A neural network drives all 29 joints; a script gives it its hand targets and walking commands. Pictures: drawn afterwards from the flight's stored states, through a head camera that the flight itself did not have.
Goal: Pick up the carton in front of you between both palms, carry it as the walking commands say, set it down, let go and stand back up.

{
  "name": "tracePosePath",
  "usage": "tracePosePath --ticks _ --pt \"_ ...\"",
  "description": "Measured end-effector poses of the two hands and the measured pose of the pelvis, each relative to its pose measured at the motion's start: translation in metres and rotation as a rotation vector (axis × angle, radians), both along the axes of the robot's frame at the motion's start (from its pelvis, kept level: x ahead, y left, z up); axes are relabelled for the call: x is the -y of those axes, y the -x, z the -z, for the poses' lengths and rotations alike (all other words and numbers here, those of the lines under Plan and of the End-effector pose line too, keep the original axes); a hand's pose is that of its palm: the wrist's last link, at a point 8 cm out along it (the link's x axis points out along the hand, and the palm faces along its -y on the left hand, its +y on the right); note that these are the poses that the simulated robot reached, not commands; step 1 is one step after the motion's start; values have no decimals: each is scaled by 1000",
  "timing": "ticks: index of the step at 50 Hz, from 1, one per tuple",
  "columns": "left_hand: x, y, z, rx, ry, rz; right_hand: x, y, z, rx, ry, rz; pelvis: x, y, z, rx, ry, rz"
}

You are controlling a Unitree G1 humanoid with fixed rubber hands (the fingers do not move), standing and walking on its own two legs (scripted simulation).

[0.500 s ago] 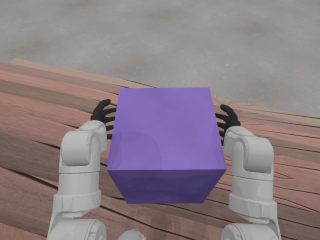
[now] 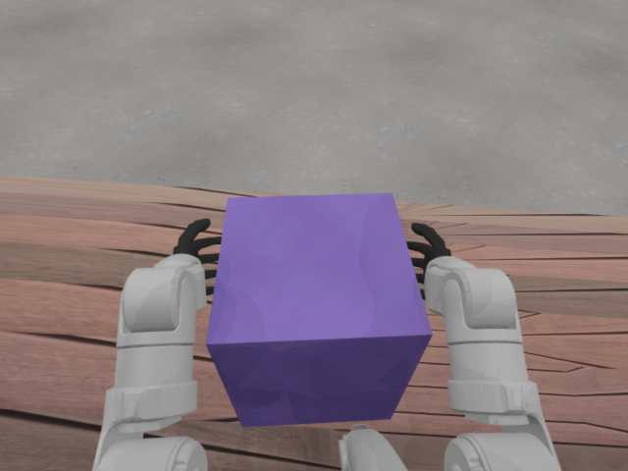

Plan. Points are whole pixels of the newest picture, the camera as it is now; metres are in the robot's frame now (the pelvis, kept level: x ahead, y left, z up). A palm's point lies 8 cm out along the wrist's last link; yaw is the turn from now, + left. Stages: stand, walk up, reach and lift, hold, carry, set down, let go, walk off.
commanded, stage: carry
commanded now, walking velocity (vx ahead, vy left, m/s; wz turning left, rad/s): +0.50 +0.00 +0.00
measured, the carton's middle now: (313, 315) +0.34 -0.03 +0.00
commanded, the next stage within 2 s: none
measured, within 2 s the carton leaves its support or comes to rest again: neither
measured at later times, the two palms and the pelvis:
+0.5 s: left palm (190, 164) +0.71 +0.18 -0.06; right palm (335, 159) +0.73 -0.11 -0.07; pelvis +0.38 +0.00 -0.16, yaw +0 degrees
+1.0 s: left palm (224, 122) +1.12 +0.16 -0.24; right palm (322, 120) +1.12 -0.14 -0.24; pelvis +0.78 +0.02 -0.35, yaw +1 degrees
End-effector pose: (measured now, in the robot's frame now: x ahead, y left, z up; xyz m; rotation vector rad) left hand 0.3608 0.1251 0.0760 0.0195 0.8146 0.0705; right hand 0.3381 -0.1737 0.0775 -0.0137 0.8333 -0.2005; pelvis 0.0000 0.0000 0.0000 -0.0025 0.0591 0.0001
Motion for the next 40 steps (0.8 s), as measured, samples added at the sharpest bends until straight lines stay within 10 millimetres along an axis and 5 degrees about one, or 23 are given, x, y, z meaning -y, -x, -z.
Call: tracePosePath --ticks 5,11,19,24,28,33,40 --pt "-5 -68 36 41 30 -38 -4 -75 32 44 -2 -5 3 -72 28 -11 -8 -25" --pt "-16 -159 71 168 2 -95 -15 -187 72 167 -20 -77 11 -174 94 36 9 -21" --pt "-51 -248 125 73 12 -191 -52 -303 125 73 -20 -160 19 -288 122 9 9 -21" --pt "-58 -331 133 123 -14 -163 -58 -377 144 123 -46 -138 7 -364 147 4 6 3" --pt "-63 -411 143 196 -29 -130 -63 -445 163 196 -54 -115 -10 -437 188 15 24 3" --pt "-51 -511 190 203 -28 -28 -50 -518 205 201 -1 -49 -28 -521 247 35 0 -14" --pt "-35 -601 265 39 -9 13 -35 -597 270 38 -1 1 -39 -611 271 15 -10 -2"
